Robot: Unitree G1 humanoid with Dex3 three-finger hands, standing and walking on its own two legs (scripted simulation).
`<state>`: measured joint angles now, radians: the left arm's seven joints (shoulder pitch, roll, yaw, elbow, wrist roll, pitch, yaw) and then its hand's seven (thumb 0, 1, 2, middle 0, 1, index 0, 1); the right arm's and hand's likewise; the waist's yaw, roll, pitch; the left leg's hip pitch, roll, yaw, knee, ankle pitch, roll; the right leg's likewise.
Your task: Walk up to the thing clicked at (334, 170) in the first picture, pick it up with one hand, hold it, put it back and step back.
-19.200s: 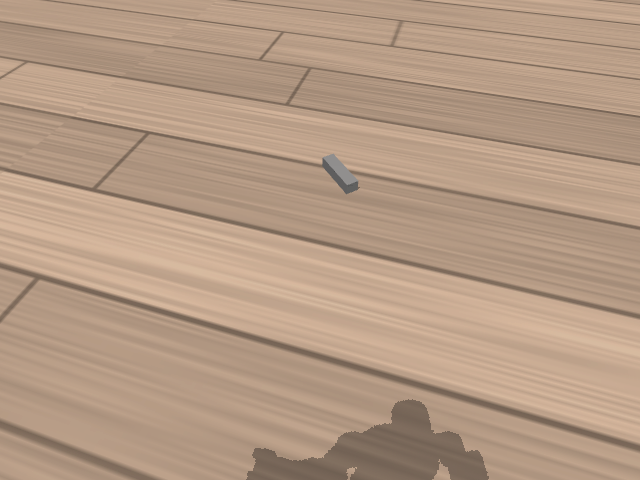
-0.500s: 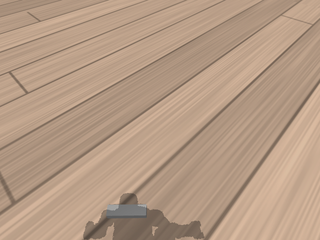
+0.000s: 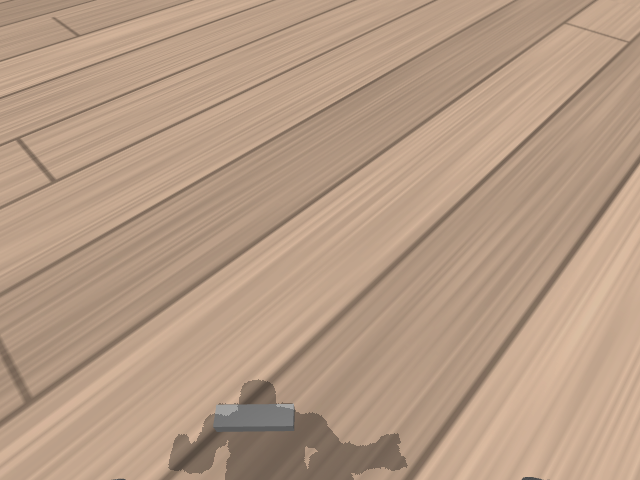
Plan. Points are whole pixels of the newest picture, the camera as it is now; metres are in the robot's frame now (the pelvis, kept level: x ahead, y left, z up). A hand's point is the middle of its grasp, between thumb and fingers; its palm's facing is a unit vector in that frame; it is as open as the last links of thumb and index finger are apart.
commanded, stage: rise first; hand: left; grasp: from above
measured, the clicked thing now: (255, 417) +0.39 +0.19 -0.75
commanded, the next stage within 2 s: none
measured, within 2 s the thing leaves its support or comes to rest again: neither
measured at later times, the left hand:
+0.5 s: hand out of the picture +0.13 +0.26 -0.22, palm faces -0.13 -0.89 -0.43, open 13.6 cm
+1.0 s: hand out of the picture +0.16 +0.27 -0.35, palm faces -0.40 -0.66 -0.64, open 14.2 cm
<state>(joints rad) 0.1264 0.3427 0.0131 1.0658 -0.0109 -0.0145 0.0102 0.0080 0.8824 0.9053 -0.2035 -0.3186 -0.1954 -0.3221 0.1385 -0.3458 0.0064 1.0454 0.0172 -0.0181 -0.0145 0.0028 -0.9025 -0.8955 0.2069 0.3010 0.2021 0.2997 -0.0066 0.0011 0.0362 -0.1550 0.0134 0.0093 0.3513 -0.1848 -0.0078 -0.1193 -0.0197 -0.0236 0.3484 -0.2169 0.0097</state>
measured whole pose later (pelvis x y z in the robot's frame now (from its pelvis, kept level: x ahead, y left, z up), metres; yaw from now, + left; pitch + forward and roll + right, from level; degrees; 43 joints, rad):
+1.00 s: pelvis -0.05 +0.00 -0.20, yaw -1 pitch +29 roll -2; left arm 0.03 0.39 0.10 0.62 0.53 -0.02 0.07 0.00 -0.55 1.00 -0.08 -1.07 -0.07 -1.08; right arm 0.10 -0.27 -0.04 0.58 -0.01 -0.21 0.02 0.00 -0.89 -0.89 0.21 0.30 0.20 0.30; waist -0.03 0.00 -0.20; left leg -1.47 0.03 -0.03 1.60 -0.63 0.00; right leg -1.41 -0.02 -0.03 1.59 -0.68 0.01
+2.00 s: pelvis -0.10 +0.01 -0.43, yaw -7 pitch +33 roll -6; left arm -0.72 0.62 0.08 1.26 1.22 -0.25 0.41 0.00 -0.54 1.03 -0.08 -0.98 -0.07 -0.99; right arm 0.09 -0.24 -0.03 0.79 -0.12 -0.06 0.10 0.00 -0.90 -0.90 0.21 0.30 0.20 0.30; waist -0.12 -0.02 -0.10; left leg -2.25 0.04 -0.11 2.32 -0.65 0.00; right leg -2.16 0.02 -0.07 2.27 -0.69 0.02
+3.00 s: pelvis -0.10 +0.01 -0.46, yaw -8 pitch +32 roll -7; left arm -0.79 0.69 0.12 1.40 1.26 -0.26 0.49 0.00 -0.52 1.01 -0.09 -1.01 -0.08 -1.01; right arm 0.10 -0.26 0.02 0.79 -0.17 -0.08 0.13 0.00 -0.90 -0.89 0.21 0.30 0.20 0.30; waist -0.18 -0.04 -0.05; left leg -2.33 0.04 -0.14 2.43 -0.68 -0.01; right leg -2.24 0.03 -0.09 2.37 -0.70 0.01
